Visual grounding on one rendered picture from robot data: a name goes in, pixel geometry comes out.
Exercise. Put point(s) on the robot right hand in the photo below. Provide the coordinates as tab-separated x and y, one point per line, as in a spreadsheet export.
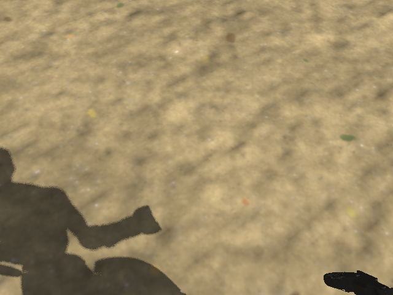
360	283

